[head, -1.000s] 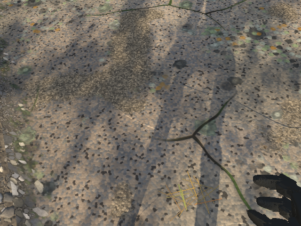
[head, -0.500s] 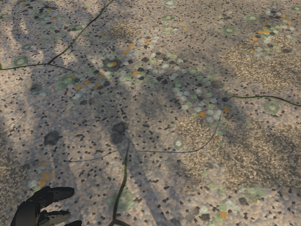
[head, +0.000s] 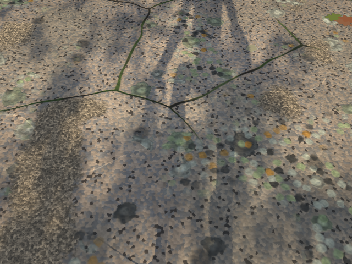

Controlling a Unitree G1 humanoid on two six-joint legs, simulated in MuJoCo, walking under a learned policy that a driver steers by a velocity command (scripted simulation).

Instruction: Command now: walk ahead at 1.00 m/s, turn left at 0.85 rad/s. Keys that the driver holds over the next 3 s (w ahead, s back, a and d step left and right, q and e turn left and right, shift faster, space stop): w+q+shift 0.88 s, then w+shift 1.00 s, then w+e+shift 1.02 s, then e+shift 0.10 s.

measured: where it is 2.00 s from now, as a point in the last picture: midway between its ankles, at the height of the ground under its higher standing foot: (1, 101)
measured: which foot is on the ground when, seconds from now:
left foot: up 0.00-0.06, down 0.08-0.50, up 0.52-0.98, down 1.00-1.00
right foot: down 0.00-0.08, up 0.10-0.50, down 0.52-0.98, up 1.00-1.00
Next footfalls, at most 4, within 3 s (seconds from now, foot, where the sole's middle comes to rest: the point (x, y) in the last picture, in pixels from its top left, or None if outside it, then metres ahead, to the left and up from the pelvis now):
0.08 left None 0.30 0.06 -0.75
0.52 right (198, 209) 0.72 -0.03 -0.75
1.00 left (92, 174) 0.84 0.43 -0.75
1.48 right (49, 102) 1.26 0.76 -0.75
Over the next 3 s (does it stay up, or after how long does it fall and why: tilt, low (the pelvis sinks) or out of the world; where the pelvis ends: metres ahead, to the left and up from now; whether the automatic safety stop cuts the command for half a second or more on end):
stays up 1.83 1.73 0.01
